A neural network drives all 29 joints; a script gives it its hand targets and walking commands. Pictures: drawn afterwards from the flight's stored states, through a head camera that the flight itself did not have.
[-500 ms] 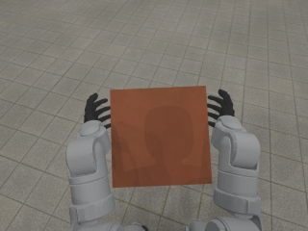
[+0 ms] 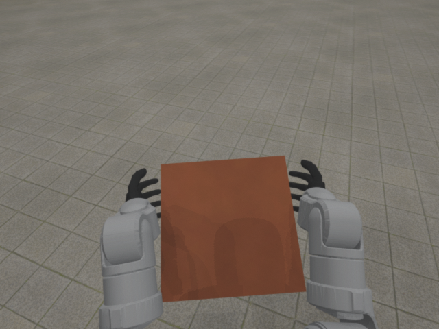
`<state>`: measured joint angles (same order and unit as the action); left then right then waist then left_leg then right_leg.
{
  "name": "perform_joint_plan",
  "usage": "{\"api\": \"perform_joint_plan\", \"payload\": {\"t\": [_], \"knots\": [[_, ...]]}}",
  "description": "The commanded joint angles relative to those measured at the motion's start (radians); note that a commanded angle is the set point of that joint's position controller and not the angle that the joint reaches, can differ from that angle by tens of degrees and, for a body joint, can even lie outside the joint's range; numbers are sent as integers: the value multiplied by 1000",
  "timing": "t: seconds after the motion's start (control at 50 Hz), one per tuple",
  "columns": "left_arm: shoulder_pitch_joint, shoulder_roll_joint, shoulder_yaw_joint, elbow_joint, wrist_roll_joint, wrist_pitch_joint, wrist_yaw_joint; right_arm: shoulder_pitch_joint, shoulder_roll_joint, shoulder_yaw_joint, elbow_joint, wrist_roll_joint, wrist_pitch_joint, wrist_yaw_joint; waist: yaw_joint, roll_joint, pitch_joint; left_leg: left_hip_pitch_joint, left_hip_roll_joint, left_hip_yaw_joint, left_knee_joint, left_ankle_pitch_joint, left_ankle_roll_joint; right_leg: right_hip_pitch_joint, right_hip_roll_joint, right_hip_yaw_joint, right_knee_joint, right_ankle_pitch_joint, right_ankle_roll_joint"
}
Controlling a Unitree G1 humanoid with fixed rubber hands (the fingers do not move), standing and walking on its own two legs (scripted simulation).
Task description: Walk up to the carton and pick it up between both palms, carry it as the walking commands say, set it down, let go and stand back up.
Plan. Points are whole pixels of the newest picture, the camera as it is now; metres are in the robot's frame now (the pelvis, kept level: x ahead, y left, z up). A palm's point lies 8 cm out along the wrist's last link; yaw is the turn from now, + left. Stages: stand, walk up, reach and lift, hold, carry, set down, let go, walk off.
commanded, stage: carry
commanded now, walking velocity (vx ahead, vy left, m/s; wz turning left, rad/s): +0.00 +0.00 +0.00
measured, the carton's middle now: (227, 227) +0.32 +0.01 +0.03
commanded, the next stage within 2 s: none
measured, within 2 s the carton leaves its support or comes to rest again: neither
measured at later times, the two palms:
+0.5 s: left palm (139, 221) +0.27 +0.15 +0.12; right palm (320, 217) +0.28 -0.14 +0.12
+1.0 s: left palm (99, 243) +0.25 +0.21 +0.10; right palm (271, 204) +0.32 -0.07 +0.10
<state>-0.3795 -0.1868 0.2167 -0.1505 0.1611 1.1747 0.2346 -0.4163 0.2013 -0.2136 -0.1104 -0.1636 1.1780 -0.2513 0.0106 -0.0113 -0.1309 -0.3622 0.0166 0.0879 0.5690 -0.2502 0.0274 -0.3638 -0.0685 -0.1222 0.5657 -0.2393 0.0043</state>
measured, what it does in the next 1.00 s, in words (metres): stands, turning left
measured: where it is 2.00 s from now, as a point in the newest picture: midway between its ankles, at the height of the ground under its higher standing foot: outside the picture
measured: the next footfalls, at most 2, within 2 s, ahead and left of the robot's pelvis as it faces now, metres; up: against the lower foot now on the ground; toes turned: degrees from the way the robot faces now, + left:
right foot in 1.42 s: +0.05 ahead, -0.10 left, +0.00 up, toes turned +23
left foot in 1.76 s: -0.11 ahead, +0.09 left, +0.00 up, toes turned +53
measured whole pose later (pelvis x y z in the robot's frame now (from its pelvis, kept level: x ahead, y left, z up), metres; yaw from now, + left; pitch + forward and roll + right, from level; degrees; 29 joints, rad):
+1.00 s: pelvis -0.02 -0.01 -0.01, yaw +16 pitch +4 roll +0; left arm -0.40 -0.19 0.17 -0.20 0.15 1.14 0.23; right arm -0.38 0.19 -0.21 -0.25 -0.15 1.16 -0.24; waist -0.02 0.01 -0.04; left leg -0.55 0.02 0.07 0.87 -0.41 -0.01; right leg -0.40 -0.17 -0.29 0.67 -0.31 0.00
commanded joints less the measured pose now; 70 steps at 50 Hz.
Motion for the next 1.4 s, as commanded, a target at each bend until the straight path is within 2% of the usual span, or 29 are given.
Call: {"api": "perform_joint_plan", "payload": {"t": [0.0,0.16,0.3,0.44,0.64,0.68,0.72,0.74,0.76,0.8,0.82,0.84,0.86,0.88,0.9,0.92,0.94,0.96,1.0,1.02,1.04,1.06,1.08,1.1,1.12,1.16,1.2,1.32,1.38], "knots": [[-607,-872,-671,4,-392,12,-246,-545,877,595,0,353,-1,234,-9,53,-211,41,133,-140,-173,-86,9,83,-76,102,-102,-13,-4],[-572,-877,-655,10,-385,15,-253,-516,880,590,-6,352,7,242,-5,45,-201,12,134,-150,-211,-127,6,103,-63,91,-113,-20,1],[-526,-890,-647,-5,-375,5,-258,-502,894,622,-45,373,2,255,-5,28,-218,30,126,-135,-197,-71,4,110,-70,95,-126,-9,-3],[-530,-877,-630,8,-363,-1,-250,-537,889,642,-46,383,2,257,-6,38,-228,-8,113,-177,-116,0,26,72,-97,62,-37,-48,1],[-562,-905,-646,-7,-374,-17,-249,-569,912,665,-76,388,-7,254,-12,-68,-243,-66,40,-122,88,9,5,78,-233,73,-81,-92,-33],[-583,-908,-654,-11,-377,-19,-248,-579,910,660,-68,387,-11,254,-16,-7,-243,-47,64,-181,36,27,20,49,-208,24,-17,-115,-13],[-623,-909,-663,-21,-384,-23,-245,-598,896,651,-58,386,-17,250,-17,142,-262,-14,138,-354,-109,79,56,24,-109,-32,115,-193,27],[-624,-911,-666,-24,-387,-24,-245,-582,895,648,-50,382,-19,247,-20,186,-274,9,174,-438,-155,106,79,10,-55,-42,175,-185,44],[-597,-921,-672,-32,-392,-24,-247,-548,903,650,-57,379,-20,247,-20,190,-280,30,188,-474,-170,135,90,1,-22,-30,185,-180,51],[-526,-948,-688,-58,-408,-26,-253,-482,925,665,-88,381,-21,249,-11,141,-313,31,145,-401,-120,223,73,85,-16,-6,90,-113,45],[-499,-955,-696,-76,-413,-26,-256,-450,930,669,-105,380,-20,251,-4,101,-326,-20,101,-324,-77,206,44,176,-48,8,24,-70,31],[-544,-943,-698,-82,-416,-31,-256,-493,924,671,-114,381,-24,249,0,10,-313,-105,48,-242,8,116,10,253,-136,72,-61,-32,-5],[-567,-923,-697,-74,-409,-34,-256,-517,916,670,-120,378,-25,247,-3,-131,-291,-207,-19,-132,134,-30,-27,298,-287,174,-137,57,-63],[-567,-913,-687,-51,-397,-35,-254,-564,895,672,-133,376,-24,246,4,-218,-279,-271,-12,-66,342,-190,-43,283,-417,224,-181,175,-141],[-539,-910,-678,-47,-385,-35,-250,-562,889,675,-130,384,-22,248,4,-147,-257,-279,25,-43,409,-233,-52,254,-435,191,-159,268,-157],[-486,-906,-664,-45,-373,-32,-249,-526,893,686,-129,395,-18,254,3,-114,-248,-258,42,-34,409,-224,-50,238,-416,134,-130,353,-141],[-381,-915,-661,-62,-364,-25,-251,-426,910,695,-140,403,-8,264,1,-123,-252,-220,50,-23,380,-201,-46,231,-387,66,-91,441,-113],[-416,-913,-666,-81,-368,-27,-249,-452,912,698,-147,415,-9,269,1,-148,-259,-180,41,-12,332,-170,-41,238,-356,4,-48,526,-87],[-448,-890,-667,-93,-366,-28,-242,-492,895,701,-150,427,-7,271,8,-189,-265,-125,9,24,225,-154,-39,242,-329,-52,10,509,-56],[-481,-880,-665,-88,-365,-29,-239,-527,888,701,-144,428,-8,268,4,-185,-266,-84,-6,47,142,-113,-36,233,-319,-77,49,470,-37],[-460,-873,-661,-76,-363,-25,-237,-504,884,699,-131,423,-6,267,-7,-139,-268,-6,-2,35,9,-8,-27,196,-299,-108,120,399,-2],[-452,-867,-660,-66,-363,-22,-235,-480,879,688,-113,416,-3,266,-21,-61,-267,107,54,-71,-88,153,-1,91,-266,-111,226,230,47],[-516,-846,-665,-64,-366,-21,-232,-497,846,665,-70,395,-7,260,-32,215,-285,253,272,-373,-43,698,101,-135,-152,-132,392,-86,122],[-479,-858,-678,-57,-372,-14,-237,-420,857,657,-56,386,-8,259,-36,332,-300,361,343,-533,-37,995,190,-305,-60,-53,508,-460,145],[-478,-890,-697,-66,-387,-16,-242,-418,874,659,-86,392,-11,261,-33,238,-318,409,318,-485,-9,1031,203,-340,-61,25,576,-465,141],[-519,-949,-745,-129,-435,-31,-258,-441,917,673,-143,394,-27,265,-34,140,-324,395,269,-402,-16,830,194,-359,-63,72,578,-372,127],[-584,-961,-766,-157,-457,-46,-259,-494,926,674,-172,394,-47,258,-33,147,-345,372,226,-354,-23,773,190,-307,-46,63,539,-302,122],[-512,-894,-746,-156,-438,-43,-246,-437,862,672,-178,360,-44,242,-39,173,-388,309,196,-382,-44,683,161,-125,12,42,267,-217,102],[-467,-868,-704,-126,-419,-31,-243,-424,847,678,-155,357,-25,233,-12,133,-386,121,113,-304,24,502,79,189,-11,-1,-112,-16,62]]}}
